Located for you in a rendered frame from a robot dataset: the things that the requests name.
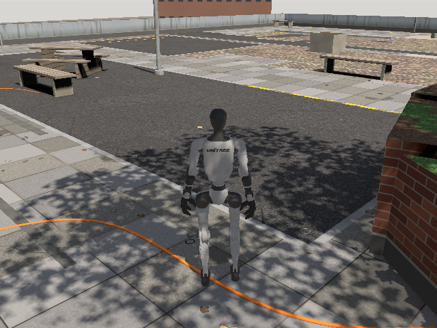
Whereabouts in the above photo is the left robot upper arm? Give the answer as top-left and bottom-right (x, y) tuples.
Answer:
(188, 138), (204, 176)

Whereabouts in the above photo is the robot right hand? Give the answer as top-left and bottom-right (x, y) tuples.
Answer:
(240, 200), (256, 219)

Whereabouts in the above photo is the humanoid robot torso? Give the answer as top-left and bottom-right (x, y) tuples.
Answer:
(202, 135), (234, 205)

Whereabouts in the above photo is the right robot upper arm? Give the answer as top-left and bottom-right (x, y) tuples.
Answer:
(233, 138), (249, 177)

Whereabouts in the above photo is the robot left forearm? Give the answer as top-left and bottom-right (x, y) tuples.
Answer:
(182, 166), (195, 199)

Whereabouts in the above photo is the robot right foot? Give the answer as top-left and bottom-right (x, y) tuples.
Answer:
(230, 264), (240, 282)

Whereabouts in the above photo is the robot right forearm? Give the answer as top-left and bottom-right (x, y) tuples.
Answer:
(242, 167), (255, 202)

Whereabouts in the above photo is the robot left hand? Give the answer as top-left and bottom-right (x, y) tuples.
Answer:
(180, 197), (196, 216)

